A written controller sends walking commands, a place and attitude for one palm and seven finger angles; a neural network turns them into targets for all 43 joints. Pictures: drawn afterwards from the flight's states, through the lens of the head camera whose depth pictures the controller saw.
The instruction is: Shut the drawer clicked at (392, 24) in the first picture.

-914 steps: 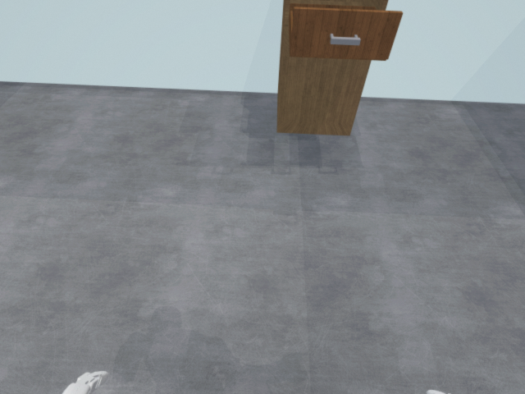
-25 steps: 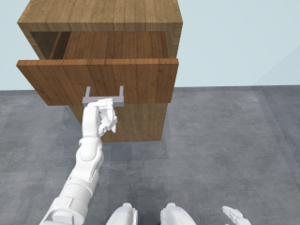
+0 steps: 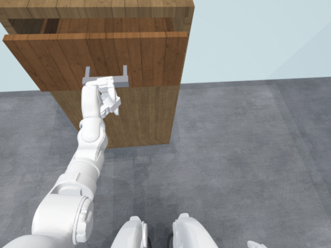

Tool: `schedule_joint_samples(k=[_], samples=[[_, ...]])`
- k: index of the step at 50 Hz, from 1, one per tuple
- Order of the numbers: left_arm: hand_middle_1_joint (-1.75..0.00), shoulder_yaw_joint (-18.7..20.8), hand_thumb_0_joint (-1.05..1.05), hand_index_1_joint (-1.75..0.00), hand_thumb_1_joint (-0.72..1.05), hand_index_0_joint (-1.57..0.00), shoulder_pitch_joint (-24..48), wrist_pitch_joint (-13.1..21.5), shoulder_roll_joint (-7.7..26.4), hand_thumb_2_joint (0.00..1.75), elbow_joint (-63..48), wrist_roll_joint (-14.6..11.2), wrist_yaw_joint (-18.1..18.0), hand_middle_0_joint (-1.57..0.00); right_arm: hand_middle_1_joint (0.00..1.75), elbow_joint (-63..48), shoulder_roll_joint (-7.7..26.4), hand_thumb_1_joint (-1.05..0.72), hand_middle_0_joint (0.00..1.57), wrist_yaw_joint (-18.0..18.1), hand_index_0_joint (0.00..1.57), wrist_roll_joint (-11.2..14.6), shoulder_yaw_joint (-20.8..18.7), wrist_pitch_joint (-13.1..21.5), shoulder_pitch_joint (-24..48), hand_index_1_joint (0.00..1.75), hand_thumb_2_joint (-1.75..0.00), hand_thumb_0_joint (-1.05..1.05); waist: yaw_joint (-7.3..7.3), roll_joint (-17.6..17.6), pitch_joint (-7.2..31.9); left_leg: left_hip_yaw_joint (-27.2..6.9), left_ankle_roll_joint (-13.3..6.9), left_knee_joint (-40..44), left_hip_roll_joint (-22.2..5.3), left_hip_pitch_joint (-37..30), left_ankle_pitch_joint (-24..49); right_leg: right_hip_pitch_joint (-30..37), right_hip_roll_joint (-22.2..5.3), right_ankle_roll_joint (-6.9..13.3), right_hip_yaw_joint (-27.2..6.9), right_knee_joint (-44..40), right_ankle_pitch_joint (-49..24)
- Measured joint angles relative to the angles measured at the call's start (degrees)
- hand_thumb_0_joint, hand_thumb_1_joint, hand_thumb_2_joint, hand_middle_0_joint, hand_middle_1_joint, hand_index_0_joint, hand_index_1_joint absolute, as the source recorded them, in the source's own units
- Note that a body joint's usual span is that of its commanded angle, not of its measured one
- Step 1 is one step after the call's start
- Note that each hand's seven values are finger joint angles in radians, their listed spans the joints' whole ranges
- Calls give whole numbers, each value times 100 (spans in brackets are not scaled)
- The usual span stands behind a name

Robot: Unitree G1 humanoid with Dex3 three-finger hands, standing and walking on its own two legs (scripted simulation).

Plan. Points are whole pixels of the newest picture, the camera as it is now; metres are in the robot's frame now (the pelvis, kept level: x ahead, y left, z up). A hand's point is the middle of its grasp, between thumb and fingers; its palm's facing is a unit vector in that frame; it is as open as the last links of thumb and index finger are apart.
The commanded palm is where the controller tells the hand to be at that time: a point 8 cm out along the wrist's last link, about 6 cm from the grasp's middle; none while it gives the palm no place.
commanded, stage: push the drawer shut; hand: left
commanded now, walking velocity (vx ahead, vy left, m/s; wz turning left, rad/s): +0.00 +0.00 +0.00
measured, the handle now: (106, 76) +0.54 +0.13 +0.05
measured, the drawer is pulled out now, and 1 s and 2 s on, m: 0.07 0.00 0.00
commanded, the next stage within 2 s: pull the fist back off the drawer in 0.74 s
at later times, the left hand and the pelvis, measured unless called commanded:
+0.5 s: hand (120, 77) +0.53 +0.09 +0.05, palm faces +0.08 -1.00 -0.03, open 3.0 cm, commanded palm +0.52 +0.13 +0.05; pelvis +0.01 +0.01 -0.01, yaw -1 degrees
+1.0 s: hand (119, 77) +0.54 +0.10 +0.04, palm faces +0.07 -1.00 -0.05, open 2.8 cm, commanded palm +0.53 +0.13 +0.05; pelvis -0.01 +0.00 -0.02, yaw -1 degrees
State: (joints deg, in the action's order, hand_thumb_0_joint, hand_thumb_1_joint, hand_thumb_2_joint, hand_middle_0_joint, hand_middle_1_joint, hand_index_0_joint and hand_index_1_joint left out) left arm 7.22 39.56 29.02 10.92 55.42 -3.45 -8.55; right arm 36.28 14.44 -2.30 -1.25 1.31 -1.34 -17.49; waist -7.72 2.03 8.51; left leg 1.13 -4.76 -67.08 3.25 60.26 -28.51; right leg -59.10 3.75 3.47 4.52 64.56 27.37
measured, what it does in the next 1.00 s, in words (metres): stands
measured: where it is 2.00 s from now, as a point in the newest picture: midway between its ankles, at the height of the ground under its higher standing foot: outside the picture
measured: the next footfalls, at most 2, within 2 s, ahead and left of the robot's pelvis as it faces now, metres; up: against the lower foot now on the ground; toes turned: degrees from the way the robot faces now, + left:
none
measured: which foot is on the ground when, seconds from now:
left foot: down 0.00-1.00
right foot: down 0.00-1.00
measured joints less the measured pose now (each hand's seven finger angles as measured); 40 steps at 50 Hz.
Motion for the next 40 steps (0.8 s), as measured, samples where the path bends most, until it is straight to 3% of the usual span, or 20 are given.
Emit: schedule_joint_samples(k=[14, 26, 31, 40], samples=[[-160, 471, -5, -160, 86, -140, 906, 266, 257, 96, 1039, 261, -102, -140, 30, 110, 13, -90, 20, -176, 20, -157, -37, -130, -445, 30, -90, 1, -243, 40, 51, 71, -63, -96, -27, 270, -77, -277, 27, -62, -66, 69, 36], [-160, 670, -5, -160, 89, -140, 1514, 245, 527, 99, 1531, 444, -139, -140, 30, 106, 11, -90, 20, -260, 20, -231, -21, -247, -550, 30, -90, 1, -399, 82, 31, -3, -41, -187, -63, 491, -134, -457, 66, -41, 8, 78, 61], [-160, 722, -6, -160, 87, -141, 1567, 318, 561, 103, 1629, 508, -69, -140, 30, 101, 4, -90, 20, -257, 20, -234, 20, -280, -571, 30, -90, 1, -398, 62, 40, -45, -21, -200, -74, 522, -133, -473, 79, -15, 49, 69, 57], [-160, 738, -6, -160, 81, -141, 1954, 279, 822, 109, 2007, 564, -50, -140, 30, 61, 37, -90, 20, -199, 20, -230, 103, -185, -474, 30, -90, 0, -537, 53, -9, -185, 32, -317, -82, 742, -49, -628, 81, 44, 206, 106, -26]])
